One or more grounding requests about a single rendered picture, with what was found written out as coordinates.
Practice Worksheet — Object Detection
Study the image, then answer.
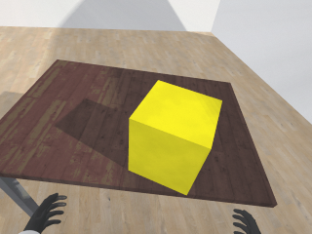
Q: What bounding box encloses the table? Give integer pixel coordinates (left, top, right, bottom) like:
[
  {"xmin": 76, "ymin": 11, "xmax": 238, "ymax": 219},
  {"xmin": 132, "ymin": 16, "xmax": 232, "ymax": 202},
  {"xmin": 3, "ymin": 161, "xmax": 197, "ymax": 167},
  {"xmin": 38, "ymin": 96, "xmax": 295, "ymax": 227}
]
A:
[{"xmin": 0, "ymin": 59, "xmax": 278, "ymax": 221}]

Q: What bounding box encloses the left robot hand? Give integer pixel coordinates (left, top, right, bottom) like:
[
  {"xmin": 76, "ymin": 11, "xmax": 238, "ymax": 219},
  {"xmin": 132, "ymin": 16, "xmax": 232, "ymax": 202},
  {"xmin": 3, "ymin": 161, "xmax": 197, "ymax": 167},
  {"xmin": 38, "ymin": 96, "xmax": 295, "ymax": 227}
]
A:
[{"xmin": 23, "ymin": 193, "xmax": 67, "ymax": 234}]

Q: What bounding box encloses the carton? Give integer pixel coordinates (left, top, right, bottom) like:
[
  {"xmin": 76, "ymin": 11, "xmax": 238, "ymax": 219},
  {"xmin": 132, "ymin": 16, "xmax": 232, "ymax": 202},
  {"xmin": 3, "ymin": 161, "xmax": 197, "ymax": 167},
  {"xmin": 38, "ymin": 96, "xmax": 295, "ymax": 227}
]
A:
[{"xmin": 128, "ymin": 80, "xmax": 222, "ymax": 195}]

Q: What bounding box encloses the right robot hand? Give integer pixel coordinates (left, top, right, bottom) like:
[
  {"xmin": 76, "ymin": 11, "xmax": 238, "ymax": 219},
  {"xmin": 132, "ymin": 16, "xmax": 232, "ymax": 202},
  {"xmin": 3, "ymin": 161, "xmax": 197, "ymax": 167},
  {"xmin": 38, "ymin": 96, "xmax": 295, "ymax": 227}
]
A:
[{"xmin": 233, "ymin": 209, "xmax": 261, "ymax": 234}]

